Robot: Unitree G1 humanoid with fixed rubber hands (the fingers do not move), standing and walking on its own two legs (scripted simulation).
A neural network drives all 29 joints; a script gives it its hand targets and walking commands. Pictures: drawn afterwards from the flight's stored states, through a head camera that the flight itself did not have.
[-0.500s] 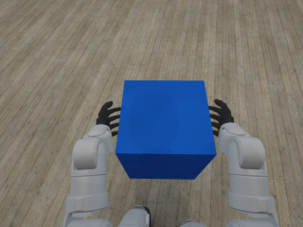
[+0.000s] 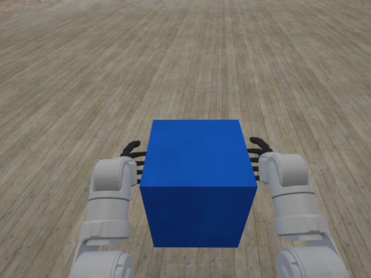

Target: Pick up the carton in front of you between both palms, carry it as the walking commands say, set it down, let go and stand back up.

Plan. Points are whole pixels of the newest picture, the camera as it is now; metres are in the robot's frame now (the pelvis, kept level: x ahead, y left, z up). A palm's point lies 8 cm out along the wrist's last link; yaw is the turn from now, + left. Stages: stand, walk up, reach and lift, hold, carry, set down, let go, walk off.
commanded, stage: carry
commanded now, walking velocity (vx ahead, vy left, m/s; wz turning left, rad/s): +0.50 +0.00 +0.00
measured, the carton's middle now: (195, 184) +0.35 +0.00 +0.03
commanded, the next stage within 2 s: none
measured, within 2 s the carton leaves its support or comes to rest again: neither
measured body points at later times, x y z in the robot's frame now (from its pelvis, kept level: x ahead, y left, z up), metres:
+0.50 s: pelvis +0.19 +0.04 +0.02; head +0.22 +0.04 +0.47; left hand +0.53 +0.19 +0.09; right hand +0.52 -0.12 +0.09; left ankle +0.22 +0.09 -0.72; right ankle +0.11 -0.08 -0.64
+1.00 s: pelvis +0.49 -0.02 +0.01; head +0.47 -0.03 +0.46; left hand +0.74 +0.15 +0.08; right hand +0.77 -0.16 +0.07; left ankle +0.36 +0.09 -0.63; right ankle +0.56 -0.09 -0.72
